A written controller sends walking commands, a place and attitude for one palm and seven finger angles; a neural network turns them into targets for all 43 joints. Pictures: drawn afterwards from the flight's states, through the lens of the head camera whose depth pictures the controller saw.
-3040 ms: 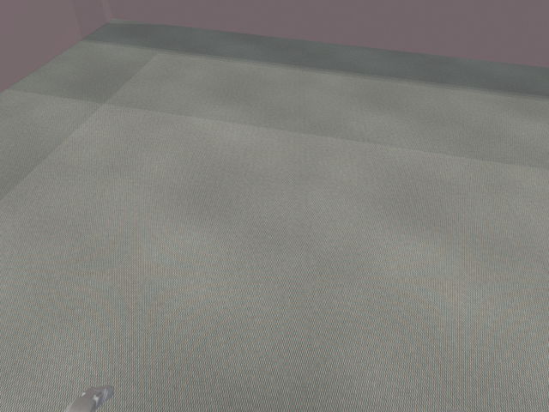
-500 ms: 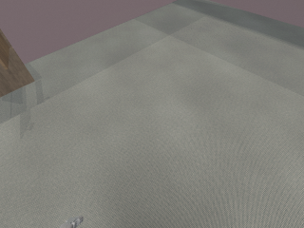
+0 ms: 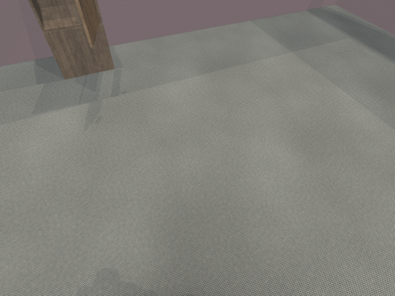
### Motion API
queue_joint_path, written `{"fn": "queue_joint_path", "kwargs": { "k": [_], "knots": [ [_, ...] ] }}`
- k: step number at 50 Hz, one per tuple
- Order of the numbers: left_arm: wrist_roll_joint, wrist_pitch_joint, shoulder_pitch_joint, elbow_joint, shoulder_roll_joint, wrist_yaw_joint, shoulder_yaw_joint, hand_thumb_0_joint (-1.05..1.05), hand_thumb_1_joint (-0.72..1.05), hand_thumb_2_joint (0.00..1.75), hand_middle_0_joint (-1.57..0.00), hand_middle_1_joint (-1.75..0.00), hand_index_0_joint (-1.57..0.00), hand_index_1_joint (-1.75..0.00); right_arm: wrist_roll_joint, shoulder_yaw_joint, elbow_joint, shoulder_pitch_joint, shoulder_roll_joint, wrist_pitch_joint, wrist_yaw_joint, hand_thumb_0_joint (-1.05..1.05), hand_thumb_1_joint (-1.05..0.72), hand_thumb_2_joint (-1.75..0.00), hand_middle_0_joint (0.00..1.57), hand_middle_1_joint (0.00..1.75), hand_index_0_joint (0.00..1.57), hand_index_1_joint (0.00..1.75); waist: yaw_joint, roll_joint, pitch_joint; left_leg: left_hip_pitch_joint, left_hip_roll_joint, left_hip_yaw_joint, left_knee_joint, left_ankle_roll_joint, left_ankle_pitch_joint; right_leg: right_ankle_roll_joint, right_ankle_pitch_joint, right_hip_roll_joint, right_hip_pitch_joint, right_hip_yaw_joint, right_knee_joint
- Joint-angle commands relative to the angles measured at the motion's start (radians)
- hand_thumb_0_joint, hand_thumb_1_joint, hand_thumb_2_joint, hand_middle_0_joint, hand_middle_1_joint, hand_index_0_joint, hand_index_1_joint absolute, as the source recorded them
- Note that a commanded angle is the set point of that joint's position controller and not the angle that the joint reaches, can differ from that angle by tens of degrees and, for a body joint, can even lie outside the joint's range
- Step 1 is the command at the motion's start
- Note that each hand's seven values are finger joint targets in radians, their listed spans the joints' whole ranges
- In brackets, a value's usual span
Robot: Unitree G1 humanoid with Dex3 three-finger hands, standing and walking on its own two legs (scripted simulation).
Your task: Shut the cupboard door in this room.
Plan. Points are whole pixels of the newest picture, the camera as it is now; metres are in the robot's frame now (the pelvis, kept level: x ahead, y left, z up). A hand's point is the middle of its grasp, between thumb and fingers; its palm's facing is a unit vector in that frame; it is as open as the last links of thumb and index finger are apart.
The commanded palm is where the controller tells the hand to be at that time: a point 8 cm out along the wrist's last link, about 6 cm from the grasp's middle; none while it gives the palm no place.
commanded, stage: turn or walk to find it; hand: left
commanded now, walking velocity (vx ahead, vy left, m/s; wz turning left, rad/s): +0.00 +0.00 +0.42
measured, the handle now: out of the picture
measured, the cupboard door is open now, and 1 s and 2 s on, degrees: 72 72 72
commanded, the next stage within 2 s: none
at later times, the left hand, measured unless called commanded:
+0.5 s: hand out of the picture +0.05 +0.20 -0.14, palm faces +0.19 -0.94 -0.28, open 7.4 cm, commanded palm none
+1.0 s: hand out of the picture -0.14 +0.17 -0.17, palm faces +0.46 -0.85 -0.24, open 7.4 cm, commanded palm none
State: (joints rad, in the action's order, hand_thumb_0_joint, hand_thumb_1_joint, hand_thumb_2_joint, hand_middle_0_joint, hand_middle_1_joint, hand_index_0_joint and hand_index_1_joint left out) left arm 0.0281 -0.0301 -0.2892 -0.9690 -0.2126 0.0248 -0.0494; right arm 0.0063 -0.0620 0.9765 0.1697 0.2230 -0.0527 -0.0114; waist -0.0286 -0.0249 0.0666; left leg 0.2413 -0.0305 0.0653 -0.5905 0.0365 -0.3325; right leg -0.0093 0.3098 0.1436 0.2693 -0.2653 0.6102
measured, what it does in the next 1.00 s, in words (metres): steps on the spot, turning left: right foot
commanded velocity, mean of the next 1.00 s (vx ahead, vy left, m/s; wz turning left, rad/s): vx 0.00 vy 0.00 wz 0.42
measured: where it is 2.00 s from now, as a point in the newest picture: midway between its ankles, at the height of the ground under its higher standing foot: outside the picture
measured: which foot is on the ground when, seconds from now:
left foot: down 0.00-0.52, up 0.54-1.00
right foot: down 0.00-0.00, up 0.02-0.48, down 0.50-1.00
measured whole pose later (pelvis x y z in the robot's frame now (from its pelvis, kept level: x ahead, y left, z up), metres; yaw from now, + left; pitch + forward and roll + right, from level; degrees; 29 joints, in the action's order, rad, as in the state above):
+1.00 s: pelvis -0.07 -0.01 +0.00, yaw +25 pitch -1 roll +0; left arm 0.03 -0.02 -0.28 -0.97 -0.21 0.02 -0.05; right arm 0.01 -0.07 0.99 0.17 0.23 -0.07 -0.01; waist -0.03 -0.02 0.08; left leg 0.29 -0.04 0.06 -0.71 0.05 -0.41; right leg 0.00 0.29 0.14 0.24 -0.27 0.57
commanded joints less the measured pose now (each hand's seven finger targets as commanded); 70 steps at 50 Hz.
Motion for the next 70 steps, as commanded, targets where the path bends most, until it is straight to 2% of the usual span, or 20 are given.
{"fn": "queue_joint_path", "kwargs": {
  "k": [1,2,3,8,17,23,24,25,26,27,28,30,35,46,49,50,52,53,58,70],
  "knots": [
    [-0.009,-0.002,0.067,0.114,-0.091,0.005,-0.021,0.00,0.90,0.90,-0.20,-0.30,-0.20,-0.30,0.014,-0.051,-0.032,0.161,0.255,0.032,0.017,0.00,-0.90,-0.90,0.20,0.30,0.20,0.30,0.097,0.287,-0.111,-0.173,-0.393,-0.429,0.284,-0.226,0.591,-0.057,0.335,-0.032,0.278,0.157,0.390],
    [-0.007,-0.008,0.076,0.113,-0.100,0.001,-0.028,0.00,0.90,0.90,-0.20,-0.30,-0.20,-0.30,0.018,-0.046,-0.040,0.131,0.237,0.031,0.022,0.00,-0.90,-0.90,0.20,0.30,0.20,0.30,0.077,0.190,-0.078,-0.118,-0.373,-0.363,0.284,-0.244,0.526,-0.046,0.276,-0.014,0.272,0.205,0.465],
    [-0.003,-0.014,0.071,0.092,-0.089,0.001,-0.030,0.00,0.90,0.90,-0.20,-0.30,-0.20,-0.30,0.018,-0.038,-0.043,0.093,0.207,0.038,0.030,0.00,-0.90,-0.90,0.20,0.30,0.20,0.30,0.064,0.266,-0.080,-0.086,-0.306,-0.339,0.294,-0.214,0.464,-0.052,0.227,-0.012,0.282,0.234,0.491],
    [-0.008,-0.007,0.038,0.047,-0.112,-0.012,-0.037,0.00,0.90,0.90,-0.20,-0.30,-0.20,-0.30,0.007,-0.018,-0.070,0.037,0.160,0.051,0.038,0.00,-0.90,-0.90,0.20,0.30,0.20,0.30,0.032,0.144,-0.061,-0.117,-0.187,-0.228,0.276,-0.172,0.561,-0.073,0.054,-0.036,0.270,0.238,0.519],
    [-0.016,-0.006,0.140,0.105,-0.084,-0.002,-0.029,0.00,0.90,0.90,-0.20,-0.30,-0.20,-0.30,0.019,-0.036,-0.065,0.095,0.173,0.041,0.034,0.00,-0.90,-0.90,0.20,0.30,0.20,0.30,0.069,0.164,-0.071,-0.134,-0.200,-0.363,0.258,-0.222,0.515,-0.079,0.140,-0.073,0.200,0.249,0.276],
    [-0.023,0.013,0.043,0.096,-0.086,0.005,-0.028,0.00,0.90,0.90,-0.20,-0.30,-0.20,-0.30,0.016,-0.045,-0.083,0.049,0.171,0.031,0.024,0.00,-0.90,-0.90,0.20,0.30,0.20,0.30,0.016,0.137,-0.118,0.011,-0.138,-0.392,0.174,-0.175,0.447,-0.053,-0.027,-0.119,-0.076,0.227,-0.096],
    [-0.022,0.021,0.014,0.090,-0.105,0.009,-0.032,0.00,0.90,0.90,-0.20,-0.30,-0.20,-0.30,0.010,-0.042,-0.088,0.045,0.152,0.031,0.021,0.00,-0.90,-0.90,0.20,0.30,0.20,0.30,-0.002,0.098,-0.132,0.099,-0.100,-0.368,0.127,-0.133,0.339,-0.046,-0.114,-0.085,-0.196,0.250,-0.222],
    [-0.008,0.031,-0.007,0.090,-0.173,0.016,-0.045,0.00,0.90,0.90,-0.20,-0.30,-0.20,-0.30,0.001,-0.036,-0.095,0.063,0.097,0.032,0.015,0.00,-0.90,-0.90,0.20,0.30,0.20,0.30,-0.009,-0.092,-0.151,0.255,-0.006,-0.266,-0.020,-0.069,0.113,0.001,-0.096,0.093,-0.327,0.415,-0.318],
    [0.000,0.033,-0.008,0.104,-0.248,0.017,-0.057,0.00,0.90,0.90,-0.20,-0.30,-0.20,-0.30,0.006,-0.031,-0.125,0.052,0.063,0.030,0.015,0.00,-0.90,-0.90,0.20,0.30,0.20,0.30,-0.018,-0.299,-0.115,0.369,0.114,-0.115,-0.245,-0.009,-0.215,0.116,-0.208,0.316,-0.288,0.632,-0.351],
    [-0.008,0.027,0.007,0.117,-0.234,0.017,-0.051,0.00,0.90,0.90,-0.20,-0.30,-0.20,-0.30,0.016,-0.047,-0.116,0.039,0.113,0.019,0.015,0.00,-0.90,-0.90,0.20,0.30,0.20,0.30,-0.019,-0.184,-0.108,0.320,0.071,-0.157,-0.421,-0.014,-0.234,0.172,-0.195,0.339,-0.152,0.585,-0.354],
    [-0.011,0.032,0.073,0.125,-0.190,0.024,-0.053,0.00,0.90,0.90,-0.20,-0.30,-0.20,-0.30,0.020,-0.050,-0.098,0.060,0.121,0.003,0.011,0.00,-0.90,-0.90,0.20,0.30,0.20,0.30,0.015,-0.245,-0.077,0.317,0.042,-0.185,-0.503,-0.015,-0.187,0.160,-0.115,0.286,-0.085,0.536,-0.381],
    [-0.013,0.032,0.157,0.144,-0.143,0.014,-0.029,0.00,0.90,0.90,-0.20,-0.30,-0.20,-0.30,0.021,-0.050,-0.047,0.099,0.100,-0.008,-0.001,0.00,-0.90,-0.90,0.20,0.30,0.20,0.30,0.064,-0.109,0.003,0.307,0.029,-0.144,-0.618,0.000,-0.052,0.113,-0.081,0.170,-0.018,0.392,-0.365],
    [-0.013,0.043,0.077,0.117,-0.126,0.014,-0.023,0.00,0.90,0.90,-0.20,-0.30,-0.20,-0.30,0.020,-0.042,-0.028,0.107,0.085,-0.013,-0.005,0.00,-0.90,-0.90,0.20,0.30,0.20,0.30,0.040,-0.137,-0.003,0.326,0.003,-0.106,-0.623,0.037,0.024,0.101,-0.162,0.147,-0.087,0.283,-0.349],
    [0.006,0.031,-0.020,0.055,-0.198,0.012,-0.049,0.00,0.90,0.90,-0.20,-0.30,-0.20,-0.30,0.002,-0.011,-0.064,-0.015,0.057,0.008,-0.002,0.00,-0.90,-0.90,0.20,0.30,0.20,0.30,-0.020,-0.173,-0.076,0.158,-0.005,0.001,-0.186,0.019,-0.139,0.160,-0.409,0.231,-0.173,0.242,-0.237],
    [-0.001,0.025,0.004,0.044,-0.200,0.008,-0.050,0.00,0.90,0.90,-0.20,-0.30,-0.20,-0.30,0.001,-0.011,-0.052,0.053,0.066,0.021,0.003,0.00,-0.90,-0.90,0.20,0.30,0.20,0.30,0.026,-0.154,-0.115,0.005,0.006,0.025,0.053,0.001,0.011,0.098,-0.406,0.209,-0.124,0.177,-0.132],
    [-0.009,0.019,0.007,0.047,-0.183,0.006,-0.048,0.00,0.90,0.90,-0.20,-0.30,-0.20,-0.30,0.003,-0.016,-0.039,0.088,0.093,0.030,0.001,0.00,-0.90,-0.90,0.20,0.30,0.20,0.30,0.049,-0.072,-0.137,-0.113,-0.011,0.003,0.183,-0.010,0.144,0.048,-0.338,0.176,-0.052,0.129,-0.037],
    [-0.015,0.004,0.041,0.106,-0.082,0.000,-0.018,0.00,0.90,0.90,-0.20,-0.30,-0.20,-0.30,0.011,-0.050,-0.042,0.148,0.259,0.037,0.013,0.00,-0.90,-0.90,0.20,0.30,0.20,0.30,0.084,0.345,-0.121,-0.230,-0.372,-0.439,0.285,-0.190,0.636,-0.070,0.334,-0.027,0.300,0.108,0.327],
    [-0.008,-0.006,0.080,0.112,-0.111,0.003,-0.019,0.00,0.90,0.90,-0.20,-0.30,-0.20,-0.30,0.012,-0.049,-0.033,0.154,0.261,0.029,0.015,0.00,-0.90,-0.90,0.20,0.30,0.20,0.30,0.090,0.228,-0.113,-0.161,-0.396,-0.375,0.266,-0.231,0.589,-0.051,0.314,-0.009,0.261,0.186,0.425],
    [-0.009,-0.008,0.044,0.041,-0.119,-0.013,-0.037,0.00,0.90,0.90,-0.20,-0.30,-0.20,-0.30,0.008,-0.019,-0.068,0.013,0.167,0.048,0.036,0.00,-0.90,-0.90,0.20,0.30,0.20,0.30,0.026,0.153,-0.059,-0.132,-0.198,-0.223,0.278,-0.159,0.560,-0.071,0.062,-0.027,0.283,0.238,0.545],
    [-0.012,-0.013,0.148,0.093,-0.100,-0.003,-0.034,0.00,0.90,0.90,-0.20,-0.30,-0.20,-0.30,0.017,-0.034,-0.064,0.098,0.163,0.043,0.034,0.00,-0.90,-0.90,0.20,0.30,0.20,0.30,0.065,0.153,-0.067,-0.130,-0.201,-0.399,0.309,-0.217,0.366,-0.086,0.106,-0.055,0.235,0.269,0.346]
  ]
}}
